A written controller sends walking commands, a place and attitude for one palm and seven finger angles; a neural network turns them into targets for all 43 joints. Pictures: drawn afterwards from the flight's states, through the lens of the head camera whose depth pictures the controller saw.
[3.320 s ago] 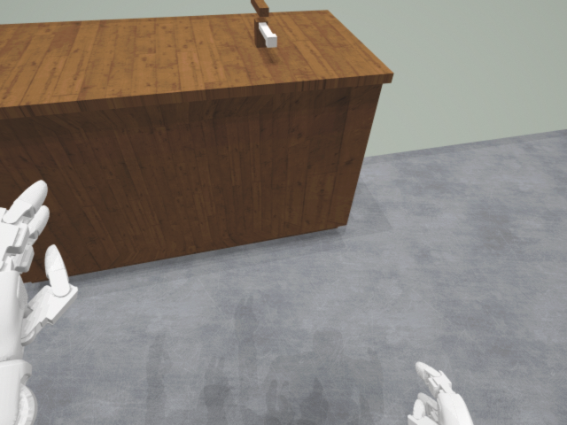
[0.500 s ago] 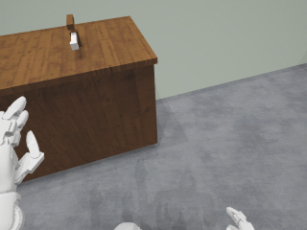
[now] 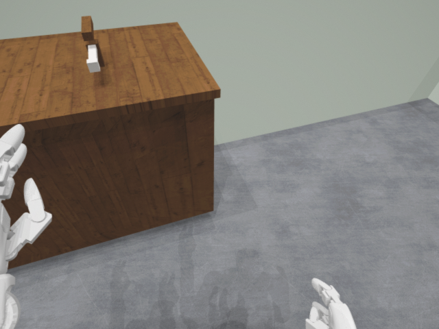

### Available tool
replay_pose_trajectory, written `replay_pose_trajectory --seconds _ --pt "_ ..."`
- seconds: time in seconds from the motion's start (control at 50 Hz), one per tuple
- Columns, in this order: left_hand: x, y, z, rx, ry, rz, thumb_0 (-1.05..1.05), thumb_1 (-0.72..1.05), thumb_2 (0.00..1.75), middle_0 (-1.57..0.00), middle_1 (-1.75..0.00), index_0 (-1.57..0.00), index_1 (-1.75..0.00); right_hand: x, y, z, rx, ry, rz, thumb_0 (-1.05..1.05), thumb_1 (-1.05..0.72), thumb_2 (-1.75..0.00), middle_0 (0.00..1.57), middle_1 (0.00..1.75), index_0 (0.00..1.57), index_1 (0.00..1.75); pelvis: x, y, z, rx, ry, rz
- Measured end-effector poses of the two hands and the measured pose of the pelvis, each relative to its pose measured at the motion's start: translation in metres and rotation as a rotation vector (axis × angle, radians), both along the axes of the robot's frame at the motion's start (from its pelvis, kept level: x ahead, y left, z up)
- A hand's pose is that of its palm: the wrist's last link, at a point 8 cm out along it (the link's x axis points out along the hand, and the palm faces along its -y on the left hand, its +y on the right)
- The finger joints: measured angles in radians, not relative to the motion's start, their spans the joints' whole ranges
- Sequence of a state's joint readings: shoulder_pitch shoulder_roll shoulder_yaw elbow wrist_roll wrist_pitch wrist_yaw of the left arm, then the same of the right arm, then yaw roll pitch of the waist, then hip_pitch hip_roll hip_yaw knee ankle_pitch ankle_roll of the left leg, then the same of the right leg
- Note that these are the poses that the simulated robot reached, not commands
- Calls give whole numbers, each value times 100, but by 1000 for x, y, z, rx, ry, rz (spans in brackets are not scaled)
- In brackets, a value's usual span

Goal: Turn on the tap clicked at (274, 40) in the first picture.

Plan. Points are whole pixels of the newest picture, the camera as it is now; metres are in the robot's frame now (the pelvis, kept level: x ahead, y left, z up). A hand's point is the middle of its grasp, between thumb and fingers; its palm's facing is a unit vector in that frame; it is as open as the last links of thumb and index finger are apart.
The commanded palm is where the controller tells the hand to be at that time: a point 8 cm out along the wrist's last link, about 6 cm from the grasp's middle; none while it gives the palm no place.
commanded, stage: take the last steps up to it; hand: left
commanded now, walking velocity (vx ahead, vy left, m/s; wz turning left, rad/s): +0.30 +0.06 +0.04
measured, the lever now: (93, 65) +0.75 +0.40 +0.11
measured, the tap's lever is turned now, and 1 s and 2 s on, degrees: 0 0 0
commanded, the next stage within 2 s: come to a stop and stand still in 1.36 s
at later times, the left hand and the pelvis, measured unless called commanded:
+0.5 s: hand (74, 156) +0.32 +0.24 +0.18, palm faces +0.43 -0.82 -0.37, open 7.4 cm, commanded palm +0.26 +0.28 +0.18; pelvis +0.10 +0.00 -0.01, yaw +0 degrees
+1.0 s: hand (112, 119) +0.42 +0.22 +0.18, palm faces +0.43 -0.81 -0.41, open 7.4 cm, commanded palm +0.37 +0.27 +0.18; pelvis +0.22 -0.02 +0.00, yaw +2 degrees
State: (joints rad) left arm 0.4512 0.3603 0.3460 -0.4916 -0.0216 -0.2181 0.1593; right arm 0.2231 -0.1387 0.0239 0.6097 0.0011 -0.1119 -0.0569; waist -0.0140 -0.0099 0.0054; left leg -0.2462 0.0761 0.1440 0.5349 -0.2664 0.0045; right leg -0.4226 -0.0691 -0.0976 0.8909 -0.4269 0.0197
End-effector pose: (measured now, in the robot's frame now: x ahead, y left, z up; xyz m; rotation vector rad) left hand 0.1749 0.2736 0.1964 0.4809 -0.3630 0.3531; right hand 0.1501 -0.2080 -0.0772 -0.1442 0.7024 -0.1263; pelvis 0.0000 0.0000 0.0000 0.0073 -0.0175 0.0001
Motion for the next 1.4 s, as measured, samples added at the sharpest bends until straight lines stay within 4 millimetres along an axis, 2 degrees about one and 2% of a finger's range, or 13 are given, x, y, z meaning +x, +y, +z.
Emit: replay_pose_trajectory --seconds 0.08,0.18,0.3,0.38,0.44,0.52,0.66,0.8,0.98,1.12,1.22,1.32,1.4 --pt "5 -11 5 68 13 25 2 89 90 -21 -30 -21 -30 8 0 -19 40 36 28 1 -91 -90 21 30 21 30 15 -12 -6 -2 0 5" --pt "22 -14 -6 18 24 80 1 89 90 -21 -30 -21 -31 22 -20 -39 9 136 64 1 -90 -90 21 30 21 30 31 -19 -10 1 -6 23" --pt "49 -12 -8 -14 60 65 2 89 90 -21 -30 -21 -30 45 -45 -15 -77 157 28 1 -91 -90 21 30 21 30 55 -17 4 20 7 30" --pt "67 -5 -6 -9 20 29 2 89 90 -21 -30 -22 -31 70 -50 1 -145 97 4 1 -91 -90 21 30 20 30 76 -7 0 10 1 20" --pt "85 4 -5 7 -43 6 2 89 90 -21 -30 -22 -31 92 -48 4 -160 38 -32 1 -91 -90 20 30 20 30 89 1 -9 12 -13 3" --pt "113 10 -3 8 -36 12 2 89 90 -21 -30 -21 -30 113 -30 8 -96 2 -37 1 -91 -90 20 30 20 30 104 1 -5 -1 -1 7" --pt "135 -12 5 40 34 5 2 89 90 -21 -30 -21 -30 137 -8 -5 18 24 13 1 -91 -90 21 30 21 30 137 -12 2 -15 21 3" --pt "161 -24 -9 29 60 76 1 89 90 -21 -30 -22 -31 164 -29 -40 12 141 66 1 -91 -90 21 30 21 30 168 -30 -10 -1 8 35" --pt "203 -18 -7 6 64 56 2 89 90 -21 -30 -22 -31 212 -58 -5 -117 132 31 1 -91 -90 21 30 20 30 212 -24 3 19 20 41" --pt "247 2 -6 16 -37 23 2 89 90 -21 -30 -21 -31 261 -43 5 -123 14 -16 1 -91 -90 20 30 20 30 244 -9 -9 13 -1 24" --pt "266 -5 3 14 -9 11 2 89 90 -21 -30 -21 -30 281 -20 8 -32 -5 17 1 -91 -90 20 30 20 30 263 -13 0 -7 22 21" --pt "274 -22 6 58 45 26 2 89 90 -21 -30 -21 -30 292 -13 -8 30 24 49 1 -91 -90 21 30 21 30 283 -25 0 -8 24 21" --pt "286 -31 -3 67 63 78 1 89 90 -21 -30 -21 -30 303 -26 -32 38 82 73 1 -90 -90 21 30 21 30 298 -38 -10 -3 13 38"
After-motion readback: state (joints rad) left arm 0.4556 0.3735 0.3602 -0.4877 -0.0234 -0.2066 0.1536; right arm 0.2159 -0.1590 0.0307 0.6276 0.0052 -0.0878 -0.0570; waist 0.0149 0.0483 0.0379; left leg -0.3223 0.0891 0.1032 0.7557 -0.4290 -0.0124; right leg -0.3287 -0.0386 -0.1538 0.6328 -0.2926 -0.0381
